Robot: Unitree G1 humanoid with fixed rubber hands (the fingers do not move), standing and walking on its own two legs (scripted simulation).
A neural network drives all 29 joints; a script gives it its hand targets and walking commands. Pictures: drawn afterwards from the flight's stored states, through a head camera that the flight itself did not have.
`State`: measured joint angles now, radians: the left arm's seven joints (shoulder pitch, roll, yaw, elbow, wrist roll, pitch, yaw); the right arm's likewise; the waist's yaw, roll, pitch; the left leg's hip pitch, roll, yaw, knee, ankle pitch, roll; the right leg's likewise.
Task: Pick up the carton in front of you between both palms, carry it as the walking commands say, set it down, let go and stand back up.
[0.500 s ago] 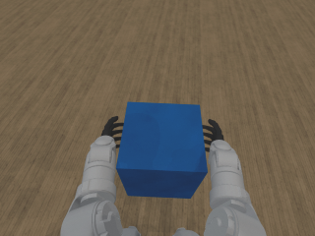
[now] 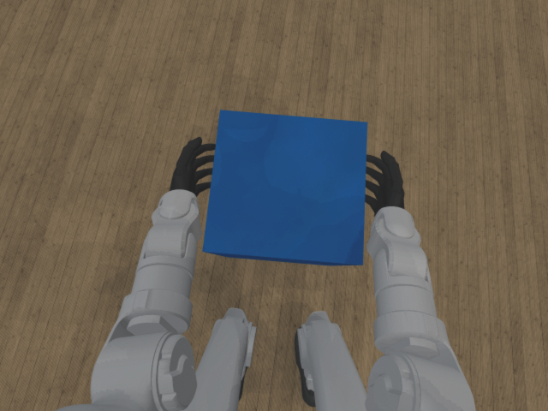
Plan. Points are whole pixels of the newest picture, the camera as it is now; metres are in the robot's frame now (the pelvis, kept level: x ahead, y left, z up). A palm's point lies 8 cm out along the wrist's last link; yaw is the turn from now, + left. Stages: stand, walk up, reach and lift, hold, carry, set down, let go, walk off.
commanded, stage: set down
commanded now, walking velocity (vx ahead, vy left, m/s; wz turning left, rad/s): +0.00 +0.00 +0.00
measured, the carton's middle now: (284, 201) +0.43 +0.00 -0.16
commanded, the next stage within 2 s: none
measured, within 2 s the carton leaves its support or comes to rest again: rests again in 1.34 s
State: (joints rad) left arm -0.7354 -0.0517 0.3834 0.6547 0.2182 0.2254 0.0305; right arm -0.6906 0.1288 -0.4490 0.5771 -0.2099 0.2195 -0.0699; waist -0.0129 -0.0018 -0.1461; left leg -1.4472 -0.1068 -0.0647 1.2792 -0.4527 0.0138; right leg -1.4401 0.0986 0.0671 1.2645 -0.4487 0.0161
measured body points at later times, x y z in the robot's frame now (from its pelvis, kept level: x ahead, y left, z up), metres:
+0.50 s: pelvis -0.04 +0.00 -0.13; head +0.27 +0.01 +0.20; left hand +0.48 +0.15 -0.25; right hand +0.46 -0.15 -0.24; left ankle +0.05 +0.10 -0.60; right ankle +0.06 -0.12 -0.60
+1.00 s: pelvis -0.05 +0.00 -0.23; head +0.33 +0.02 +0.02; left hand +0.53 +0.15 -0.40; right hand +0.49 -0.15 -0.40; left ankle +0.05 +0.10 -0.60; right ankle +0.06 -0.12 -0.60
